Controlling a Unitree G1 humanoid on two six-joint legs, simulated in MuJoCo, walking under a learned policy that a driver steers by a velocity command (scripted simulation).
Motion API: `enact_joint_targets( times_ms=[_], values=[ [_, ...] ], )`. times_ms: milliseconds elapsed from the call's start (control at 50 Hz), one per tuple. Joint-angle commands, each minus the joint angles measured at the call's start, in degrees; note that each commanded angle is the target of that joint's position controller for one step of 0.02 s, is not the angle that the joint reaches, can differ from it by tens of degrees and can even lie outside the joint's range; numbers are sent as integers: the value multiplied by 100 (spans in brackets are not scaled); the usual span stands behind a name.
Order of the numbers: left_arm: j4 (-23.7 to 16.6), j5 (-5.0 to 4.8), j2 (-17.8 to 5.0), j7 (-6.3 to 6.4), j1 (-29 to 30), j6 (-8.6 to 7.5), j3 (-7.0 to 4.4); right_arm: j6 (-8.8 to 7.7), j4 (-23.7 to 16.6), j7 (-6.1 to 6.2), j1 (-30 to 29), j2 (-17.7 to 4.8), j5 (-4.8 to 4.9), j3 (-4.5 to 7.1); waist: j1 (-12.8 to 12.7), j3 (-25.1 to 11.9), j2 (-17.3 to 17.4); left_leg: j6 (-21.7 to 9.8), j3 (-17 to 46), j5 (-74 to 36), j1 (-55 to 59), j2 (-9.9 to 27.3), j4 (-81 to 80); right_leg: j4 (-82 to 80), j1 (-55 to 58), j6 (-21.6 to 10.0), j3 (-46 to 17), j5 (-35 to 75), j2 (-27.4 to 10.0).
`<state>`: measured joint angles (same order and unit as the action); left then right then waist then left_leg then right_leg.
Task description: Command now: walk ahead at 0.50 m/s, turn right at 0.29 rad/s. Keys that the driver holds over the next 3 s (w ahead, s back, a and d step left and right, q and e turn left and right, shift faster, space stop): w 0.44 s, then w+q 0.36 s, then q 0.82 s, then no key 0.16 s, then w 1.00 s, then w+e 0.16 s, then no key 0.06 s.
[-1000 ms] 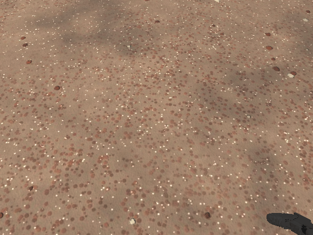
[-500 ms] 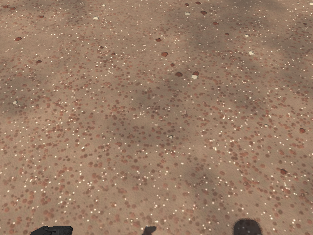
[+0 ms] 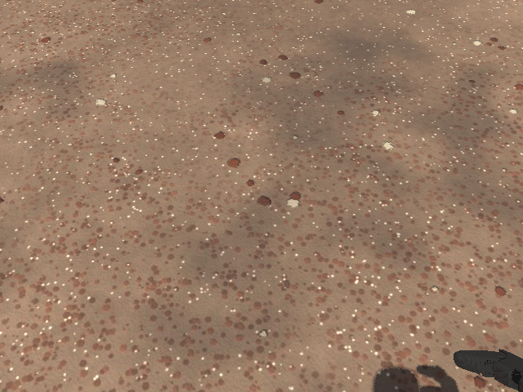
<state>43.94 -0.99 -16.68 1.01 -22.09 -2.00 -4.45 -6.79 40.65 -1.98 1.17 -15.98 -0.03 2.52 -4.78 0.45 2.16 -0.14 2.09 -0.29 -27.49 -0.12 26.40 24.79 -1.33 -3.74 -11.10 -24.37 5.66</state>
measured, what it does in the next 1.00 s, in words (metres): walks ahead: left foot, then right foot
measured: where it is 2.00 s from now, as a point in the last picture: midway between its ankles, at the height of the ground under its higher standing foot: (305, 326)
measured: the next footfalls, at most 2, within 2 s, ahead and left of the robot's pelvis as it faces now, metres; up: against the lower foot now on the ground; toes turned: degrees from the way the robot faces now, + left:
left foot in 0.02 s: +0.18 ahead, +0.12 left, +0.00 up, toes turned -2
right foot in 0.52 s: +0.45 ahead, -0.14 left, +0.00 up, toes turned -2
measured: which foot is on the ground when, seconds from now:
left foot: up 0.00-0.00, down 0.02-0.52, up 0.54-1.00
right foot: down 0.00-0.04, up 0.06-0.50, down 0.52-1.00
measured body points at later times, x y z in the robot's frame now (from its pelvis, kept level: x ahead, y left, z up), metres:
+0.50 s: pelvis +0.28 -0.01 +0.00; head +0.31 -0.02 +0.45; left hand +0.54 +0.19 -0.06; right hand +0.24 -0.30 -0.13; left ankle +0.14 +0.12 -0.73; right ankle +0.41 -0.14 -0.72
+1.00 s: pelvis +0.53 -0.01 +0.00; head +0.57 +0.00 +0.44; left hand +0.52 +0.28 -0.13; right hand +0.78 -0.21 -0.09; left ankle +0.66 +0.11 -0.72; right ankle +0.41 -0.14 -0.73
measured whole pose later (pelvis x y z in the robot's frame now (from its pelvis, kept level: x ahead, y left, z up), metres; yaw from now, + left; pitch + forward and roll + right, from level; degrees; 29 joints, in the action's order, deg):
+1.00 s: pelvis +0.53 -0.01 +0.00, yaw +12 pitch +1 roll -2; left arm 48.7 -1.2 -16.2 1.8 -16.3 -2.4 -4.2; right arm -1.8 39.6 -3.6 5.2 -15.7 0.2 3.2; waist -3.3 2.7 1.7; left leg -3.4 -2.3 1.9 -31.2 1.7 33.2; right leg 22.8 1.9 1.0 14.7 -24.3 -1.2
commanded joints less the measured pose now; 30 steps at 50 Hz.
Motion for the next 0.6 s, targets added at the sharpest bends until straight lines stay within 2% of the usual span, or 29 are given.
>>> enact_joint_targets(
  times_ms=[20, 40, 60, 80, 100, 120, 140, 160, 200, 240, 300, 360, 420, 460, 480, 500, 520, 540, 560, 580, 600],
  values=[
    [-354, 79, -518, -9, 161, -31, -64, -147, -103, 65, 1238, -1094, -103, 387, 937, -1068, -619, -671, 512, 95, 2462, 652, 91, 1726, -758, -377, -513, 3416, -990],
    [-374, -29, -202, -8, -599, -93, 36, -90, 91, 65, 2034, -1585, -150, 535, 852, -1966, 817, -1606, 2792, 1015, 4621, 1836, -86, 3814, -2736, 131, 156, 1542, -136],
    [-341, -73, -374, -7, -653, -149, 55, -53, 259, -8, 2233, -1225, 30, 459, 896, -1890, 1385, -1772, 4287, 2358, 4849, 2226, -901, 4659, -3815, 208, 26, -853, -41],
    [-400, -123, -793, -24, -61, -167, -48, -24, 216, 3, 1919, -857, 117, 346, 977, -978, 700, -1525, 3736, 3011, 4169, 2092, -1022, 5029, -4292, 180, -77, -514, -366],
    [-517, -83, -802, -28, 434, -176, -38, 30, 130, 24, 1545, -730, 58, 286, 905, -464, 248, -1344, 2995, 2702, 3409, 1864, -1115, 4937, -4258, 162, 207, -84, -624],
    [-603, 10, -736, -45, 731, -202, -37, 67, 135, 29, 1305, -611, 5, 232, 781, -38, 63, -1310, 2474, 2146, 2712, 1632, -1296, 4556, -4183, 168, 368, 242, -818],
    [-601, 53, -669, -61, 732, -204, -54, 56, 131, 43, 1182, -507, -48, 181, 620, 39, 164, -1240, 2115, 1638, 2322, 1451, -1414, 4204, -3904, 168, 403, 503, -1024],
    [-566, 43, -561, -78, 633, -194, -37, 48, 149, 47, 1142, -472, -62, 162, 534, 20, 289, -1217, 1851, 1274, 2096, 1303, -1527, 3987, -3653, 196, 471, 626, -1100],
    [-556, 51, -361, -87, 615, -172, 18, 19, 236, 63, 1224, -568, -4, 179, 494, -12, 365, -1304, 1428, 652, 1929, 1226, -1695, 3570, -3571, 283, 638, 773, -1168],
    [-691, 92, -260, -84, 976, -186, 77, 22, 318, 99, 1333, -770, 35, 228, 565, 51, 247, -1364, 1110, 157, 1923, 1227, -1832, 2879, -3692, 386, 741, 1224, -1224],
    [-801, 84, -135, -133, 1529, -240, 147, 83, 421, 136, 1516, -895, 84, 250, 752, 94, 180, -1202, 577, -150, 1917, 1029, -1875, 1695, -3425, 437, 897, 2230, -1132],
    [-920, 25, -139, -204, 2046, -280, 164, 143, 593, 148, 1894, -970, 130, 250, 961, 172, 171, -1118, 409, -143, 2038, 1060, -1808, 983, -3112, 449, 1029, 2803, -953],
    [-1066, -8, -232, -282, 2382, -307, 142, 236, 745, 161, 2114, -1011, 154, 257, 976, 282, 211, -1030, 505, -278, 2554, 1320, -1584, 601, -3176, 296, 992, 2534, -880],
    [-1083, 3, -362, -316, 2306, -335, 94, 307, 806, 187, 2146, -1079, 163, 281, 826, 229, 256, -926, 596, -765, 2797, 1436, -1261, 391, -2856, 149, 1006, 2136, -801],
    [-1003, 21, -483, -307, 1944, -354, 26, 338, 805, 200, 2060, -1131, 172, 287, 557, 39, 271, -842, 541, -1495, 2771, 1358, -825, 213, -2261, 46, 1106, 2042, -673],
    [-776, 52, -719, -267, 1175, -360, -105, 356, 787, 208, 2016, -1066, 161, 251, 158, -443, 180, -703, 363, -2032, 2509, 1089, 48, 90, -1103, -111, 1180, 2112, -598],
    [-589, 140, -1103, -200, 129, -353, -232, 334, 625, 208, 1924, -791, 51, 130, -292, -1290, -170, -487, 160, -1057, 1479, 775, 1576, 386, 633, -449, 408, 2290, -1416],
    [-490, 189, -1590, -172, -285, -288, -336, 233, 502, 202, 2611, -122, 37, -72, -56, -2102, -1639, -87, -204, 2281, -719, -141, 3673, 20, 2542, -1231, -2020, 1365, -2886],
    [-478, 133, -1080, -174, -388, -263, -212, 156, 606, 184, 2465, -589, 158, 32, -244, -2211, -1508, -88, 504, 3355, -1319, -49, 4487, -492, 2354, -1306, -2851, 549, -2968],
    [-462, 99, -828, -161, -28, -267, -115, 131, 463, 165, 2006, -934, 279, 151, -202, -1273, -1180, -123, 506, 2956, -1714, 221, 4711, -633, 1658, -1061, -1986, 508, -2780],
    [-475, 103, -674, -158, 340, -277, -60, 136, 402, 173, 1700, -899, 259, 154, -49, -795, -908, -121, 365, 2468, -1613, 471, 4539, -801, 915, -904, -1281, 795, -2523]
  ],
)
